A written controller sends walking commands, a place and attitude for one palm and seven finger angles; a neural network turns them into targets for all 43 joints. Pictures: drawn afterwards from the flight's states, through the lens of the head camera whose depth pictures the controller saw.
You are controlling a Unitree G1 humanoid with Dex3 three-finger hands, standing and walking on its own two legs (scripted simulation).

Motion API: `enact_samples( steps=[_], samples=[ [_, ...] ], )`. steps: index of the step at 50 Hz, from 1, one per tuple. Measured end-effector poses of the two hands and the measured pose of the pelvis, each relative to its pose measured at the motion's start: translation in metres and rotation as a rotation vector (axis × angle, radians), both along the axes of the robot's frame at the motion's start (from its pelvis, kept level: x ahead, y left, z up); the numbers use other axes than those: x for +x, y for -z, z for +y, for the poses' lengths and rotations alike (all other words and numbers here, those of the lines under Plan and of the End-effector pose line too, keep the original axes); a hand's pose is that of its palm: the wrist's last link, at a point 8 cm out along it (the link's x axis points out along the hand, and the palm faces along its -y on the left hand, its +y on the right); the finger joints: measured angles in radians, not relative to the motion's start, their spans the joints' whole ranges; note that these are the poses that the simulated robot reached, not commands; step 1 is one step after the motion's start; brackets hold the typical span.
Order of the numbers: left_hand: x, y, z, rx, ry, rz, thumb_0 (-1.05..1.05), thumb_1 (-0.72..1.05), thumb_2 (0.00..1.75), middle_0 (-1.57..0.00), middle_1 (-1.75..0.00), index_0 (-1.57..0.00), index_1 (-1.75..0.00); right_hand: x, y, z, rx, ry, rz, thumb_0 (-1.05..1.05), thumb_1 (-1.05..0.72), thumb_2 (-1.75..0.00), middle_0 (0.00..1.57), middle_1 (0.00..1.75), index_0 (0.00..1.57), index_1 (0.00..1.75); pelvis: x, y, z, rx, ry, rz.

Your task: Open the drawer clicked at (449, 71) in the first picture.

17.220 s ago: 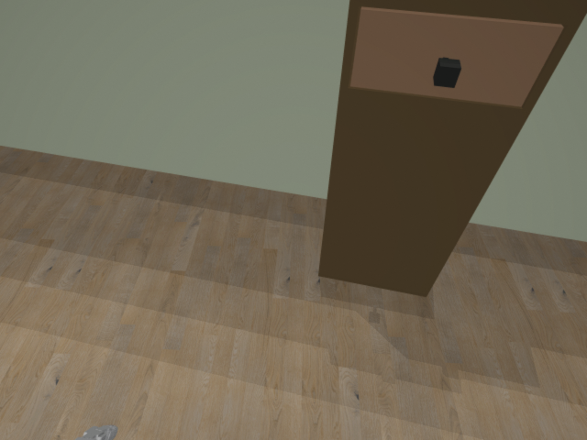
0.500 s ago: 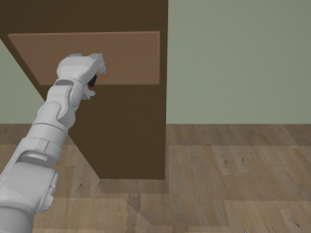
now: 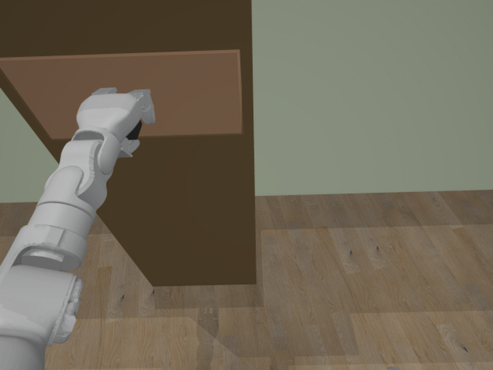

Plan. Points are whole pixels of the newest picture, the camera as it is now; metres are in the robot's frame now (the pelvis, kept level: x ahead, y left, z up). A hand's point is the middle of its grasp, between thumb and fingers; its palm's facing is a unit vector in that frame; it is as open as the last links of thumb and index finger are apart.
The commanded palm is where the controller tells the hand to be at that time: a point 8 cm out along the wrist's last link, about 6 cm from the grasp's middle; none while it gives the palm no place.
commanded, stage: pull the drawer open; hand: left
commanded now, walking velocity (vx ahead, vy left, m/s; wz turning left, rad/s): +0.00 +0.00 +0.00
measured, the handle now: (127, 115) +0.50 +0.21 +0.15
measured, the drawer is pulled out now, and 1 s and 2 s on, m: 0.00 0.05 0.25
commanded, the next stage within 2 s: none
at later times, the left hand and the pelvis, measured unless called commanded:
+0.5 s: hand (122, 147) +0.44 +0.21 +0.14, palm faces +0.03 -0.03 -1.00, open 7.2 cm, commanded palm +0.41 +0.22 +0.20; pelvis +0.02 +0.00 +0.00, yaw +2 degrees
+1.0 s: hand (117, 162) +0.40 +0.21 +0.14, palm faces +0.07 -0.08 -0.99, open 7.2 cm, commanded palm +0.34 +0.21 +0.20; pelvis +0.02 +0.01 +0.00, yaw +0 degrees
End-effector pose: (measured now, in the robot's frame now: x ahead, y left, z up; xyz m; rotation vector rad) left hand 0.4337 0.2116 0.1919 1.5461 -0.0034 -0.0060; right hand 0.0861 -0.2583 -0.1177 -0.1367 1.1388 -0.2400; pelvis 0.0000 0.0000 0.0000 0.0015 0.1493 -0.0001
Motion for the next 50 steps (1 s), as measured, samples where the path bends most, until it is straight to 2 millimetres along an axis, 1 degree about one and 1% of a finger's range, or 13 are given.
enact_samples(
  steps=[5,9,13,18,23,27,30,33,41,46,48,50],
  samples=[
    [-0.001,0.0,0.0,-0.007,0.004,-0.011,-0.01,0.43,0.69,-0.31,-1.35,-0.41,-1.35,0.005,-0.001,-0.001,0.008,0.007,-0.009,0.01,-0.91,-0.9,0.2,0.3,0.2,0.3,0.004,-0.001,0.0,0.001,0.011,0.001],
    [-0.005,0.0,0.001,-0.018,0.009,-0.025,0.0,0.42,0.69,-0.31,-1.35,-0.42,-1.35,0.015,-0.003,0.0,0.021,0.004,-0.024,0.01,-0.91,-0.9,0.2,0.3,0.2,0.3,0.01,-0.002,0.002,0.001,0.019,0.003],
    [-0.011,0.0,0.001,-0.029,0.013,-0.039,0.01,0.42,0.69,-0.32,-1.35,-0.42,-1.35,0.032,-0.005,0.003,0.034,-0.015,-0.047,0.01,-0.91,-0.9,0.2,0.3,0.2,0.3,0.016,-0.002,0.003,0.001,0.02,0.003],
    [-0.021,0.001,0.001,-0.038,0.016,-0.049,0.01,0.42,0.69,-0.33,-1.35,-0.42,-1.35,0.061,-0.008,0.009,0.049,-0.058,-0.089,0.01,-0.91,-0.9,0.2,0.3,0.2,0.3,0.023,-0.003,0.005,0.003,0.013,0.001],
    [-0.021,0.001,0.0,-0.015,0.004,-0.04,-0.01,0.42,0.71,-0.32,-1.35,-0.42,-1.35,0.085,-0.007,0.018,0.038,-0.121,-0.097,0.01,-0.91,-0.9,0.2,0.3,0.2,0.3,0.022,-0.001,0.004,-0.001,-0.021,-0.001],
    [-0.02,0.001,0.0,-0.006,-0.005,-0.025,-0.02,0.43,0.7,-0.31,-1.35,-0.42,-1.35,0.095,-0.009,0.025,0.041,-0.143,-0.12,0.01,-0.91,-0.9,0.2,0.3,0.2,0.3,0.02,-0.001,0.003,-0.001,-0.031,-0.005],
    [-0.02,0.0,0.0,-0.01,-0.005,-0.016,-0.01,0.44,0.69,-0.31,-1.35,-0.41,-1.35,0.096,-0.011,0.028,0.045,-0.146,-0.131,0.01,-0.91,-0.9,0.2,0.3,0.2,0.3,0.017,-0.001,0.002,0.0,-0.033,-0.011],
    [-0.02,0.0,0.0,-0.012,-0.005,-0.009,-0.01,0.44,0.68,-0.3,-1.35,-0.41,-1.35,0.09,-0.011,0.029,0.046,-0.142,-0.13,0.01,-0.91,-0.9,0.2,0.3,0.2,0.3,0.014,-0.001,0.001,0.001,-0.034,-0.016],
    [-0.022,0.0,0.0,-0.012,-0.005,-0.012,-0.01,0.45,0.67,-0.3,-1.35,-0.4,-1.35,0.057,-0.005,0.021,0.06,-0.091,-0.086,0.01,-0.91,-0.9,0.2,0.3,0.2,0.3,0.01,-0.001,0.001,0.003,-0.013,-0.018],
    [-0.038,0.001,0.001,-0.033,0.003,-0.044,0.01,0.44,0.67,-0.31,-1.35,-0.41,-1.35,0.044,-0.002,0.015,0.08,-0.059,-0.067,0.01,-0.91,-0.9,0.2,0.3,0.2,0.3,0.014,-0.002,0.004,0.004,0.006,-0.021],
    [-0.047,0.001,0.001,-0.042,0.005,-0.057,0.01,0.44,0.67,-0.32,-1.35,-0.41,-1.35,0.044,-0.001,0.015,0.084,-0.061,-0.063,0.01,-0.91,-0.9,0.2,0.3,0.2,0.3,0.016,-0.003,0.005,0.004,0.009,-0.024],
    [-0.056,0.001,0.001,-0.05,0.004,-0.072,0.02,0.44,0.67,-0.33,-1.35,-0.41,-1.35,0.049,-0.001,0.015,0.089,-0.069,-0.068,0.01,-0.91,-0.9,0.2,0.3,0.2,0.3,0.018,-0.003,0.006,0.004,0.009,-0.027]
  ],
)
